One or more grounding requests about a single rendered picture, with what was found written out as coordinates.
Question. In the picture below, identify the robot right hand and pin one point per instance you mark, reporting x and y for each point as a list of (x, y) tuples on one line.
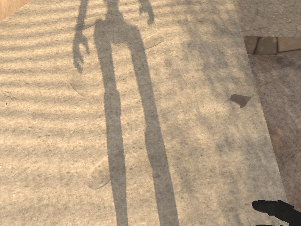
[(280, 210)]

